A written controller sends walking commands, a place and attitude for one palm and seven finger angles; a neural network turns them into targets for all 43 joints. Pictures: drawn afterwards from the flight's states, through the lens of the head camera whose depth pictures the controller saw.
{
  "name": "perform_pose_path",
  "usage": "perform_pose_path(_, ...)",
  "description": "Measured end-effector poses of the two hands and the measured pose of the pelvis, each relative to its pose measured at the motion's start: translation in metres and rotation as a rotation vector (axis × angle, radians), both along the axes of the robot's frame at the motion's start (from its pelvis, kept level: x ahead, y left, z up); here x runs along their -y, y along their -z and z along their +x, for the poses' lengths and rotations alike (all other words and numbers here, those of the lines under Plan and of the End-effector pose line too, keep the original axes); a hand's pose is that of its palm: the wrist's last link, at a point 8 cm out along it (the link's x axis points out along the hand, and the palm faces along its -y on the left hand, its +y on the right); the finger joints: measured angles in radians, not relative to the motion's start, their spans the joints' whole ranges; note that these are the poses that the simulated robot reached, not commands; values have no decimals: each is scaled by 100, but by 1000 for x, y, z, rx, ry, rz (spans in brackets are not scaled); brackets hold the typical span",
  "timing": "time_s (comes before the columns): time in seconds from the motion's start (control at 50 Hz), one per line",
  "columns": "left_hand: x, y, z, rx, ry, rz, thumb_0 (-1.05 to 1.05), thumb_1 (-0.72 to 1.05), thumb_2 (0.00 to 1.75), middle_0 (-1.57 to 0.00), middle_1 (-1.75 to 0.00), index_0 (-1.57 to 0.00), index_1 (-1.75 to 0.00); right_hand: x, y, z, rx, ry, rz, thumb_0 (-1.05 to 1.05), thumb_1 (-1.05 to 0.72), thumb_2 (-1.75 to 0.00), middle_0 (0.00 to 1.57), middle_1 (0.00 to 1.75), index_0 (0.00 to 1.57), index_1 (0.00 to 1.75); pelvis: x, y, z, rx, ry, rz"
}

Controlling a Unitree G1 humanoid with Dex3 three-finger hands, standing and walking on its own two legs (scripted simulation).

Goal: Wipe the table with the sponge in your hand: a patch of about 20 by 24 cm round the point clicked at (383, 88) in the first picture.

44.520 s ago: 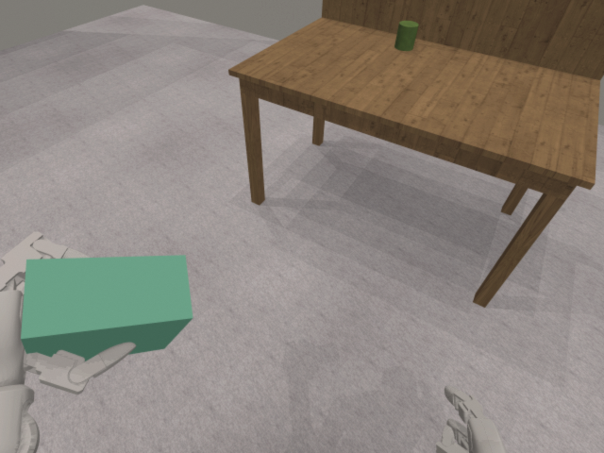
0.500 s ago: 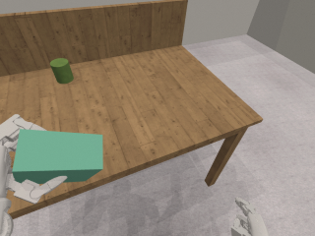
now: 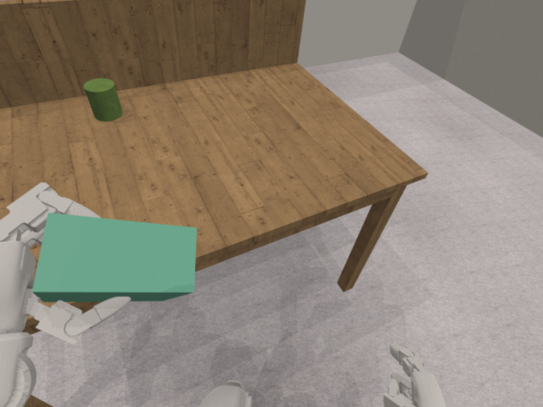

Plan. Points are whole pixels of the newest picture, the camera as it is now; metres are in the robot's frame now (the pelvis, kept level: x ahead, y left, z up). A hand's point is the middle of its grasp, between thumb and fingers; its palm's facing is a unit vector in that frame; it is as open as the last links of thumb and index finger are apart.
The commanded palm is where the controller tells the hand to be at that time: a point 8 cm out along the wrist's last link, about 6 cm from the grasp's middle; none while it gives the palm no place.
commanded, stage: step back with the hand held close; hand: left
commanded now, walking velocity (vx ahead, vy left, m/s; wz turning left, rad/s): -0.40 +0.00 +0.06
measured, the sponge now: (139, 267) +0.23 +0.18 +0.15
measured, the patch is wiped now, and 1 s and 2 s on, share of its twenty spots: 1.00 1.00 1.00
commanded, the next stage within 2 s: stop stepping back and stand still in 0.12 s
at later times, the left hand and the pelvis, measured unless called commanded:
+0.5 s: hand out of the picture +0.00 +0.26 +0.19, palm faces +0.37 -0.86 -0.35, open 10.5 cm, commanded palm -0.04 +0.30 +0.20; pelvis -0.19 +0.01 -0.01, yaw +1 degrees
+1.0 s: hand out of the picture -0.17 +0.24 +0.17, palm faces +0.39 -0.84 -0.37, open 10.5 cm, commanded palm -0.22 +0.29 +0.20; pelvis -0.36 +0.00 -0.02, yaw +4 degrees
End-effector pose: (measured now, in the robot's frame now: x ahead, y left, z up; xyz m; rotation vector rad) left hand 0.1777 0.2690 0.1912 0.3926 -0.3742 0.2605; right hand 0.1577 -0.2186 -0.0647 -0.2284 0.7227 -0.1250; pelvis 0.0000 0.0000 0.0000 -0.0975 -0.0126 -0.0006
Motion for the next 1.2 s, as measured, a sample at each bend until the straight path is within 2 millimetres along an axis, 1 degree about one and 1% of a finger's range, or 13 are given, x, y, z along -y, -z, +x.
perform_pose_path(0.08,-10,-1,-18,51,47,15,-1,-53,104,-70,-130,-71,-131,8,-6,-32,-10,46,-59,1,-90,-90,21,30,20,30,-9,6,-17,-18,2,14)
perform_pose_path(0.18,-31,5,-39,22,5,44,-1,-53,104,-70,-130,-71,-131,10,-10,-73,7,65,-73,1,-90,-90,21,30,20,30,-15,6,-62,-6,36,44)
perform_pose_path(0.34,-21,-13,-118,-9,-10,25,-1,-53,104,-70,-131,-71,-132,1,-20,-148,3,51,-34,1,-90,-90,21,30,20,30,-14,-11,-121,-5,19,14)
perform_pose_path(0.42,-21,-18,-168,-13,-51,103,-1,-53,104,-70,-131,-71,-132,-1,-2,-172,18,-1,-14,1,-90,-90,21,30,20,30,-12,1,-156,14,-6,42)
perform_pose_path(0.5,-29,-11,-211,36,-43,48,-1,-53,104,-70,-130,-71,-131,-3,10,-202,-13,7,4,1,-90,-90,21,30,20,30,-15,10,-189,48,-24,14)
perform_pose_path(0.6,-43,2,-244,89,-80,-44,-1,-53,104,-70,-130,-71,-131,-8,-2,-236,46,-4,-26,1,-90,-90,21,30,20,30,-18,15,-229,-23,-34,61)
perform_pose_path(0.64,-44,6,-259,110,-72,-28,-1,-53,104,-70,-131,-71,-131,-9,1,-246,110,-2,-45,1,-90,-90,21,30,20,30,-25,27,-249,-32,-37,80)
perform_pose_path(0.72,-39,-2,-288,90,-72,63,-1,-53,104,-70,-131,-71,-131,-16,5,-279,162,25,21,1,-90,-90,21,30,20,30,-23,26,-279,12,-2,155)
perform_pose_path(0.82,-31,-15,-320,55,-106,80,-1,-53,104,-70,-130,-71,-131,-21,27,-328,57,-10,105,1,-90,-90,21,30,20,30,-13,15,-304,9,-38,117)
perform_pose_path(0.92,-18,-3,-359,19,-124,85,-1,-53,104,-70,-131,-71,-132,-5,55,-362,-49,-46,99,1,-90,-90,21,30,20,30,-3,26,-339,34,-73,59)
perform_pose_path(1.0,-11,5,-388,-24,-100,49,-1,-53,104,-70,-131,-71,-131,12,44,-386,-75,-15,64,1,-90,-90,21,30,20,30,3,19,-361,-4,-62,68)
perform_pose_path(1.1,-13,3,-415,-15,-105,65,-1,-53,104,-70,-130,-71,-131,27,20,-406,-11,2,-18,1,-90,-90,21,30,20,30,6,15,-388,-66,-75,86)
perform_pose_path(1.2,-20,1,-436,-20,-158,42,-1,-53,104,-70,-130,-71,-131,28,-1,-420,111,34,-18,1,-90,-90,20,30,20,30,5,8,-411,-11,-35,162)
